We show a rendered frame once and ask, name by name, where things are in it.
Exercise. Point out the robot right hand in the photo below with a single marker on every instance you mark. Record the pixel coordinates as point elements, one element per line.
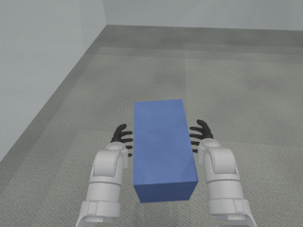
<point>204,130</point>

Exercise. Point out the robot left hand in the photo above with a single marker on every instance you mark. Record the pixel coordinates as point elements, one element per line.
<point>119,133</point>

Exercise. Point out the robot left forearm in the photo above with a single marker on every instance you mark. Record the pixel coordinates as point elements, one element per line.
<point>102,199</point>

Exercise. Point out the robot right forearm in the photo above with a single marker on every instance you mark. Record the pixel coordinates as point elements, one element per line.
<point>226,200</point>

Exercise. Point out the carton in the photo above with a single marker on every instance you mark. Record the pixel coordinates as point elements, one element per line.
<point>164,165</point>

